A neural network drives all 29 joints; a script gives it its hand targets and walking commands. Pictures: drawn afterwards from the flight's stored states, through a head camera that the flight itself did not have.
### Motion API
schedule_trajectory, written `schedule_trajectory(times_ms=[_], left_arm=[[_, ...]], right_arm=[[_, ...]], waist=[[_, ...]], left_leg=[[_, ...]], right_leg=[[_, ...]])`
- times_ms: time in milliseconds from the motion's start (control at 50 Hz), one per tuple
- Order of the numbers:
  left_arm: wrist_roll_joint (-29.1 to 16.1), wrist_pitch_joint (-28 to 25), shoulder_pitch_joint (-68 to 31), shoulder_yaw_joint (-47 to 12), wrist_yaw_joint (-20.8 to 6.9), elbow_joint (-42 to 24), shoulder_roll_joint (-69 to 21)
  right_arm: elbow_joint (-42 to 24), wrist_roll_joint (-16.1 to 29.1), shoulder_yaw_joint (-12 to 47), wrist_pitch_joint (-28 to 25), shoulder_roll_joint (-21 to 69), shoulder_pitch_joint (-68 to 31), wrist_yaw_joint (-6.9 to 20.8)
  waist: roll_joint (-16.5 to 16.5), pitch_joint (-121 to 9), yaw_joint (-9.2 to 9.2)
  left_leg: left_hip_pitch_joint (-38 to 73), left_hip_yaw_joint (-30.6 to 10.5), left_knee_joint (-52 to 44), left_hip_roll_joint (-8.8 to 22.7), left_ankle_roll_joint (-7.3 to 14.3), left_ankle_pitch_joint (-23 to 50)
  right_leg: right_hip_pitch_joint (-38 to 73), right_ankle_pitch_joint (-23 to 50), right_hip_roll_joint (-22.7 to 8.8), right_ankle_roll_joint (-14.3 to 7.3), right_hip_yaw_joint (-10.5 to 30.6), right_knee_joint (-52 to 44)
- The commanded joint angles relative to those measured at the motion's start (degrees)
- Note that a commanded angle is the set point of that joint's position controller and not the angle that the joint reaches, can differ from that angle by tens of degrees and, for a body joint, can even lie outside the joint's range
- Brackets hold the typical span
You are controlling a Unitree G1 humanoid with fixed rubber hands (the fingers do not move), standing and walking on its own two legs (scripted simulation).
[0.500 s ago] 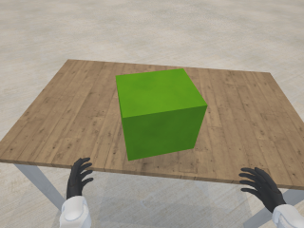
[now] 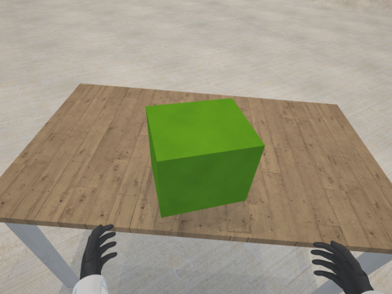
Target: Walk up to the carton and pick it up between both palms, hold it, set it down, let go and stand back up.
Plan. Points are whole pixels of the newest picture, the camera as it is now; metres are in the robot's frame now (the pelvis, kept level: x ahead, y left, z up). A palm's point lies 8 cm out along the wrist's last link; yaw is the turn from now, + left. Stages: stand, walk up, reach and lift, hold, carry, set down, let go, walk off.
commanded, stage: set down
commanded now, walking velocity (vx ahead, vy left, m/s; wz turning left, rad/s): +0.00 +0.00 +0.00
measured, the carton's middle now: (198, 155) +0.50 +0.03 +0.01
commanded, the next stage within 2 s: let go in 1.48 s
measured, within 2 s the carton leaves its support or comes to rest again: neither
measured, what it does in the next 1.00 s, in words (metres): stands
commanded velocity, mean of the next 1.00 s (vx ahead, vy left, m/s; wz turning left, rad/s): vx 0.00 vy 0.00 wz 0.00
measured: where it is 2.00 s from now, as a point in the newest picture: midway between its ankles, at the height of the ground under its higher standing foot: outside the picture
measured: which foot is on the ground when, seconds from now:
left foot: down 0.00-1.00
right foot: down 0.00-1.00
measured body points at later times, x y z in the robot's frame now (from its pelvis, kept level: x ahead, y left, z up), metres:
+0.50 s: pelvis +0.01 +0.00 +0.00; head +0.00 +0.03 +0.45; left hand +0.19 +0.22 -0.04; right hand +0.19 -0.25 -0.04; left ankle -0.03 +0.12 -0.74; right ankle +0.01 -0.08 -0.74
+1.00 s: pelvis +0.01 +0.00 +0.00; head +0.00 +0.03 +0.45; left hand +0.17 +0.22 -0.06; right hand +0.19 -0.24 -0.06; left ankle -0.03 +0.12 -0.74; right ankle +0.01 -0.08 -0.74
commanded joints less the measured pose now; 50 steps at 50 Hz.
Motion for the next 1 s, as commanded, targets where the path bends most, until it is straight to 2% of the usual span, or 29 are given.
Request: schedule_trajectory(times_ms=[0,120,180,220,240,300,340,460,500,580,640,680,700,780,800,960,980], left_arm=[[4.0,-4.2,-2.8,-5.7,-1.5,-13.4,2.3],[4.9,-4.9,-0.1,-4.4,-2.3,-11.9,3.2],[4.7,-5.0,1.4,-4.7,-3.1,-8.9,3.9],[5.1,-5.3,1.3,-4.4,-3.0,-9.7,4.2],[5.0,-5.1,1.7,-4.9,-3.2,-8.7,3.9],[5.0,-4.9,1.9,-5.0,-3.9,-6.0,4.7],[5.1,-4.9,1.7,-4.8,-3.8,-6.8,5.4],[5.0,-4.4,0.5,-5.3,-4.0,-4.4,6.0],[4.6,-4.5,-0.4,-5.5,-3.7,-5.4,6.3],[4.2,-3.8,-2.0,-5.7,-3.9,-3.7,6.7],[4.2,-3.4,-2.0,-5.5,-4.2,-2.5,7.1],[4.2,-3.1,-2.4,-5.4,-4.6,-1.6,7.3],[4.0,-3.0,-3.0,-5.4,-4.5,-2.1,7.5],[3.9,-2.9,-3.8,-5.1,-4.9,-1.0,8.4],[3.9,-3.2,-3.8,-5.0,-4.6,-2.3,8.4],[3.7,-3.3,-4.0,-5.4,-4.9,-0.6,8.9],[3.2,-3.4,-4.2,-5.3,-5.0,-0.3,9.4]], right_arm=[[-18.7,3.3,-5.2,-3.5,-11.4,-3.9,-1.0],[-18.8,2.3,-4.2,-4.6,-10.2,-1.3,-1.9],[-17.2,1.0,-3.8,-4.7,-9.1,0.4,-2.5],[-17.0,0.9,-3.7,-5.0,-8.7,0.3,-2.7],[-16.4,0.5,-3.6,-4.8,-8.4,0.9,-2.8],[-15.0,-0.5,-3.3,-4.3,-7.2,1.1,-3.3],[-15.7,-1.1,-3.2,-4.3,-6.9,1.2,-3.5],[-15.1,-2.8,-2.9,-2.8,-5.5,1.0,-4.0],[-16.5,-3.3,-3.4,-2.6,-5.4,0.4,-3.9],[-16.6,-4.5,-3.4,-1.6,-4.2,-0.1,-4.5],[-17.2,-5.0,-3.0,-1.0,-3.5,0.1,-4.8],[-16.7,-5.3,-2.9,-0.7,-3.2,0.2,-5.0],[-16.8,-5.5,-2.9,-0.5,-3.0,0.0,-5.0],[-17.1,-6.5,-2.6,-0.2,-1.8,-0.1,-5.7],[-18.0,-6.4,-2.7,-0.3,-1.8,0.0,-5.7],[-16.3,-7.4,-2.2,-0.4,-1.2,-0.2,-6.5],[-17.2,-7.6,-2.4,-0.6,-1.2,-0.5,-6.6]], waist=[[-1.6,-0.3,-1.70],[-0.9,-1.5,-1.39],[-1.9,-0.6,-2.30],[-0.7,-0.5,-1.97],[-1.2,0.1,-2.42],[-1.2,1.3,-2.39],[-0.7,0.9,-2.19],[0.0,2.4,-1.83],[0.6,2.3,-1.50],[0.6,3.5,-1.75],[0.3,3.9,-1.41],[-0.1,3.8,-1.83],[0.7,4.3,-1.62],[-0.2,4.7,-1.38],[0.1,3.9,-0.84],[0.9,3.4,-1.11],[0.0,2.6,-1.12]], left_leg=[[-0.1,-4.8,-2.2,-2.3,-0.7,10.4],[0.2,-4.5,-2.0,-2.7,-0.6,14.2],[-0.7,-4.2,-2.0,-2.7,-0.2,13.9],[-0.6,-4.3,-1.9,-2.7,-0.5,14.0],[0.0,-4.4,-2.0,-2.6,-0.3,14.2],[-0.7,-3.9,-2.1,-2.6,-0.1,13.2],[-0.4,-3.9,-2.2,-2.6,-0.1,13.1],[-0.7,-3.3,-2.5,-2.4,0.2,10.9],[-0.9,-3.2,-2.7,-2.2,0.3,10.4],[-1.8,-3.1,-3.1,-2.1,0.4,7.7],[-1.9,-2.7,-2.9,-2.5,0.4,7.5],[-1.8,-2.8,-2.8,-2.5,0.6,7.4],[-1.8,-2.7,-2.9,-2.4,0.4,7.1],[-2.4,-2.3,-2.7,-2.8,0.6,6.9],[-2.1,-2.4,-2.7,-2.6,0.5,7.5],[-1.9,-2.6,-2.9,-2.5,0.6,8.2],[-2.1,-2.6,-2.5,-2.7,0.8,8.3]], right_leg=[[6.9,4.8,-7.3,2.4,6.3,-3.3],[9.6,12.8,-7.1,2.6,5.6,-2.2],[10.3,14.5,-7.0,2.7,5.0,-1.8],[10.3,14.4,-7.2,2.6,5.0,-1.8],[10.0,15.0,-7.1,2.7,4.8,-1.8],[9.8,14.0,-7.3,2.7,4.5,-1.9],[9.6,14.8,-7.3,2.6,4.3,-1.6],[8.4,10.8,-7.2,2.1,3.8,-2.0],[7.6,9.2,-6.9,1.7,3.4,-2.0],[7.4,6.0,-7.4,1.8,4.0,-2.6],[7.3,6.6,-7.8,2.0,4.3,-2.7],[7.3,5.9,-8.0,2.1,4.6,-2.8],[6.9,4.5,-8.1,2.0,4.7,-3.0],[7.1,5.2,-8.4,2.5,4.8,-2.7],[7.1,5.3,-8.3,2.5,4.5,-2.5],[8.3,9.0,-8.0,2.6,4.1,-1.5],[8.1,8.8,-8.2,2.8,4.3,-1.4]])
